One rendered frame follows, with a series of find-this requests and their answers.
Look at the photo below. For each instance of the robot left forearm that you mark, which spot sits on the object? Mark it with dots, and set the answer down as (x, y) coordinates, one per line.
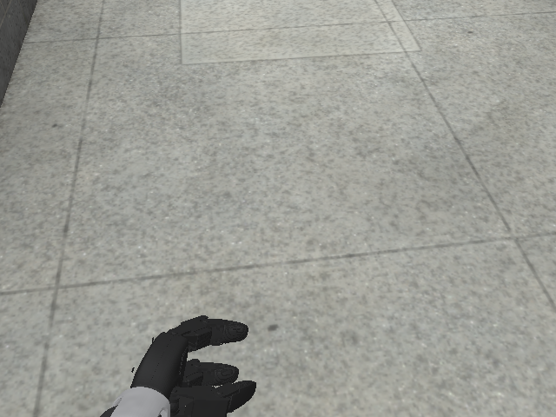
(139, 402)

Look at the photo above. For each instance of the left robot hand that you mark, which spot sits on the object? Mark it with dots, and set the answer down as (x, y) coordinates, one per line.
(188, 384)

